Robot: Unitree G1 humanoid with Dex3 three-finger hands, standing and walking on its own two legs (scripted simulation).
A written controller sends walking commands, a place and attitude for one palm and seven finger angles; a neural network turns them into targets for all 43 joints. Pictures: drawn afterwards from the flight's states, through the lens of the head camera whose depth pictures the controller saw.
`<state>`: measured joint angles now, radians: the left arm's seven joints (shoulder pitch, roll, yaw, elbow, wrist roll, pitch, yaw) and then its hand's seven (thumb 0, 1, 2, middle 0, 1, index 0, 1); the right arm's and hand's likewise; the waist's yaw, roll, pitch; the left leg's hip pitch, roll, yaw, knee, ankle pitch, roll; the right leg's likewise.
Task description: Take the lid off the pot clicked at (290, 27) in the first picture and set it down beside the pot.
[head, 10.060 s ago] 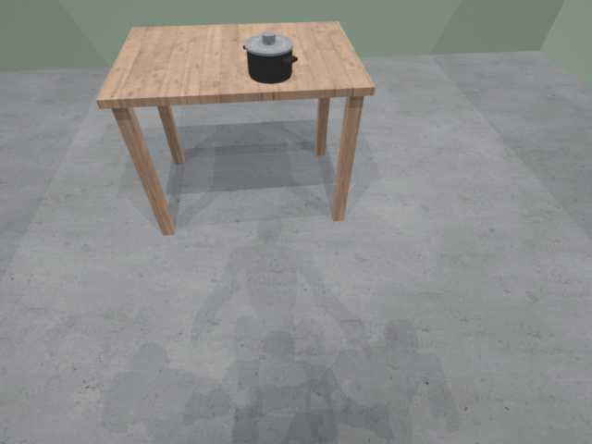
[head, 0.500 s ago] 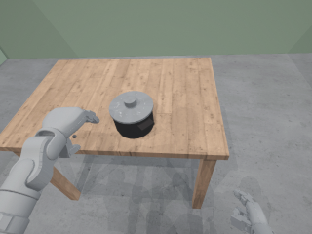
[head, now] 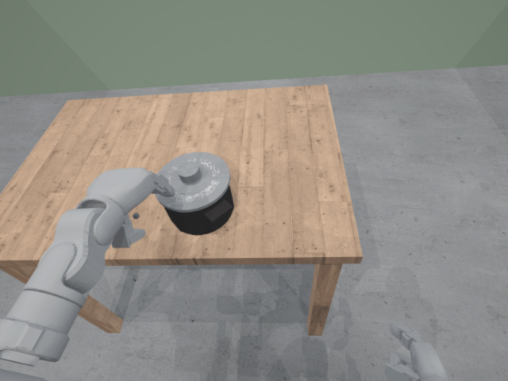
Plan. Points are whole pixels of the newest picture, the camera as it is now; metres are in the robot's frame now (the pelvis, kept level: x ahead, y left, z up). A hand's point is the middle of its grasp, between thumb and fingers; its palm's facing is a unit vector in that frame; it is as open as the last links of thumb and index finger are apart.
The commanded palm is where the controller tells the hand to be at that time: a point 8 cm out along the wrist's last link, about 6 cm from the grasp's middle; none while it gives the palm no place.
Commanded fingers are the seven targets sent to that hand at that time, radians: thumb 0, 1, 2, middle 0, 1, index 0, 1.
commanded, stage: move the open hand above the knob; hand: left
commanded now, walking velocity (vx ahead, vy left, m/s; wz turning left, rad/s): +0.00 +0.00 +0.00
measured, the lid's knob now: (189, 172) +0.49 +0.16 +0.03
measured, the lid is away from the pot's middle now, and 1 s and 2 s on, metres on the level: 0.00 0.00 0.00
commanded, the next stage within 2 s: lower the open fingers around the knob in 1.78 s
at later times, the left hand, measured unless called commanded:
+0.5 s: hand (153, 183) +0.41 +0.20 +0.09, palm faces -0.29 -0.07 -0.95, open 10.0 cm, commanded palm +0.41 +0.19 +0.16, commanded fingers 0.00 -0.26 1.37 -0.83 -0.08 -0.83 -0.08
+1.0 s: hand (185, 151) +0.48 +0.15 +0.10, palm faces -0.30 -0.06 -0.95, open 10.0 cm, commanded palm +0.46 +0.16 +0.16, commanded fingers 0.00 -0.26 1.37 -0.83 -0.08 -0.83 -0.08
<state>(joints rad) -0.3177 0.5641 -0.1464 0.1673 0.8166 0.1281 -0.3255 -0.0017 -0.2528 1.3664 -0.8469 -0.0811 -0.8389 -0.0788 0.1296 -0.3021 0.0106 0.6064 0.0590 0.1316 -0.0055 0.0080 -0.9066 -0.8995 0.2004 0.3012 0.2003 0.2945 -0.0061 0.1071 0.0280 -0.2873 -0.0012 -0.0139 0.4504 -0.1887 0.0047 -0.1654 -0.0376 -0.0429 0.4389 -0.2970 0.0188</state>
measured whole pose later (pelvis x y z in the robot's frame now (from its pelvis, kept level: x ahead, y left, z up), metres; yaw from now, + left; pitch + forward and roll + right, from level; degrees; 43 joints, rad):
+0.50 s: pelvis +0.01 +0.01 +0.00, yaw +0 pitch +5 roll +0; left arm -0.62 0.49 -0.24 0.46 0.85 0.24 -0.28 0.00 -0.25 1.37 -0.85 -0.08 -0.84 -0.08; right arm 0.13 -0.27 0.03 0.62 0.08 0.16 0.02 0.01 -0.91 -0.90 0.20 0.30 0.20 0.29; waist -0.02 0.08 -0.01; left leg -0.36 -0.01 -0.01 0.49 -0.21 0.01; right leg -0.24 -0.05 -0.04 0.47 -0.32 0.03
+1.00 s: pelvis +0.01 +0.00 +0.00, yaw -2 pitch +8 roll +0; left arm -0.91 0.43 -0.22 0.84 0.89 0.18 -0.24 0.00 -0.25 1.37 -0.85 -0.08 -0.84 -0.08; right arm 0.23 -0.28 0.00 0.69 0.08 0.16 0.00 0.00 -0.91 -0.90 0.20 0.30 0.20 0.29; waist -0.09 0.07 -0.04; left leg -0.42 0.00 0.01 0.50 -0.22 0.01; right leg -0.31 -0.04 -0.01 0.50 -0.32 0.02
